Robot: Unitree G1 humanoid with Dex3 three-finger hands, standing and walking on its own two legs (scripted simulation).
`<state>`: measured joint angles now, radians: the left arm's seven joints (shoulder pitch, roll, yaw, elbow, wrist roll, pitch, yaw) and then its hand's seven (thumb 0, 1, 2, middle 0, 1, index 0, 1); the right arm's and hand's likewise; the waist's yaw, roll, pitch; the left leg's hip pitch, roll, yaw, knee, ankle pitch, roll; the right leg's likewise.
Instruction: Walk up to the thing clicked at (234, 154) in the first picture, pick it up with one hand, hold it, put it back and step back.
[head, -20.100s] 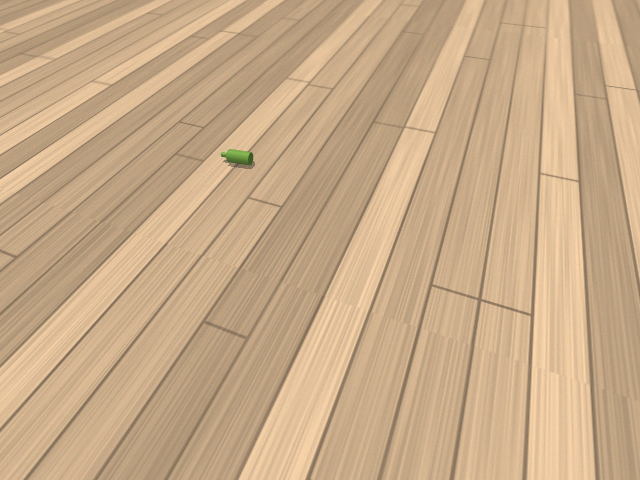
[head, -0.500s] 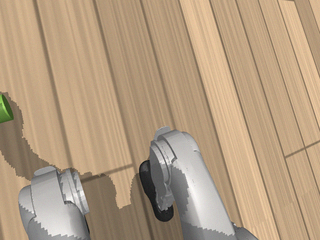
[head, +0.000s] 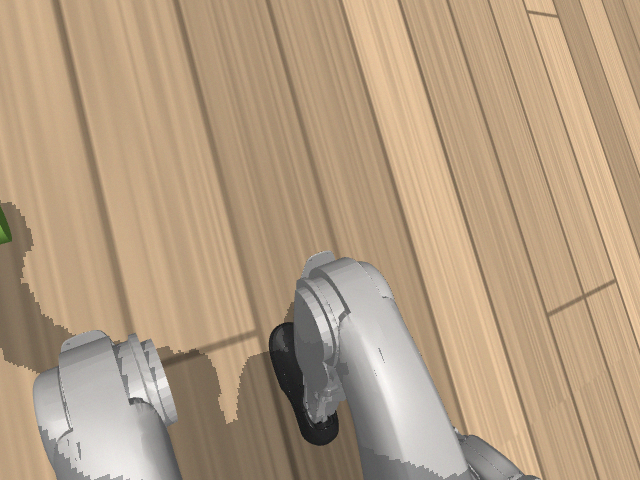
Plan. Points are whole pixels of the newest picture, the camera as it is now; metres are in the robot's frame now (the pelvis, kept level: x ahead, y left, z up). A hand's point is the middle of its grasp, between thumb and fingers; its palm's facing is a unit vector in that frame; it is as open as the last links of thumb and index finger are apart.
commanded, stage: close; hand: left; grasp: from above
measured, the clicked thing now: out of the picture +0.46 +0.33 -0.27
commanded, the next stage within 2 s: settle in 1.44 s
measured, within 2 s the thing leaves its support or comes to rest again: leaves its support in 1.82 s
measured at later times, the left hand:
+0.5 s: hand out of the picture +0.45 +0.30 -0.25, palm faces -0.44 -0.16 -0.88, open 11.9 cm
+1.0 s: hand out of the picture +0.44 +0.31 -0.24, palm faces -0.46 -0.15 -0.88, open 10.0 cm
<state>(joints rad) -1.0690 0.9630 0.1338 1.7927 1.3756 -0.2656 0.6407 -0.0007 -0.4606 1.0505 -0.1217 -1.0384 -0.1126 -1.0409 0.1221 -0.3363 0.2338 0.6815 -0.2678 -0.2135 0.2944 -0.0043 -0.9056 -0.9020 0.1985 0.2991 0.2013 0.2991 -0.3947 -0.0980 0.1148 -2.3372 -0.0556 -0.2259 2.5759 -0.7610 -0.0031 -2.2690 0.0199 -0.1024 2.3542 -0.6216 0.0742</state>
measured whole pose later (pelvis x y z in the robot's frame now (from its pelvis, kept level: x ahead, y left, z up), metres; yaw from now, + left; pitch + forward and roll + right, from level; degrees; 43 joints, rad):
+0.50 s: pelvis +0.00 +0.00 +0.00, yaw -1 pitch +29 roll -15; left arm -1.08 1.01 0.14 1.80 1.34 -0.23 0.65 0.00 -0.21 0.89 -0.32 -0.90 -0.32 -0.90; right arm 0.13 -0.36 0.27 0.67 -0.27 -0.25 0.30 0.00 -0.90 -0.90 0.20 0.30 0.20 0.30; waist -0.42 -0.12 0.16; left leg -2.33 -0.05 -0.25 2.58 -0.77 -0.01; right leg -2.26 0.03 -0.12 2.34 -0.61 0.08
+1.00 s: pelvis +0.00 +0.00 +0.01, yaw -1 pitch +29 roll -15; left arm -1.09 1.00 0.10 1.80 1.34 -0.26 0.64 0.00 0.05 0.62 -0.53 -0.78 -0.55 -0.73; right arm 0.11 -0.36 0.27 0.65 -0.26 -0.24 0.29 0.00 -0.90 -0.90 0.20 0.30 0.20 0.30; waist -0.40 -0.12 0.15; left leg -2.32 -0.05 -0.24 2.56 -0.75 0.00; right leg -2.25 0.02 -0.12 2.32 -0.60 0.08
